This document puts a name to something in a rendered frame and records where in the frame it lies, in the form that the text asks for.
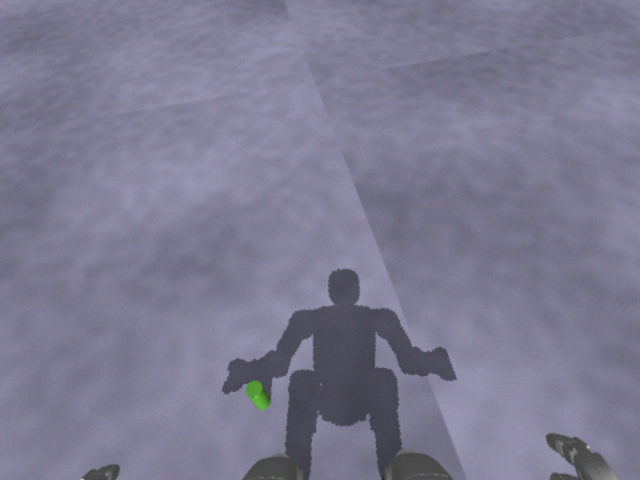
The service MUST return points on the left robot hand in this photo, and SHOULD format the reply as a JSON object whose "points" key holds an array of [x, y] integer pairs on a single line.
{"points": [[109, 472]]}

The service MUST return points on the can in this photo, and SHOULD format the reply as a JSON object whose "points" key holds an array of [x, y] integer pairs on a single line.
{"points": [[258, 395]]}

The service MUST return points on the right robot hand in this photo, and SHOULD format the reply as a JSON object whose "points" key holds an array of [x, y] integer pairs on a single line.
{"points": [[588, 465]]}

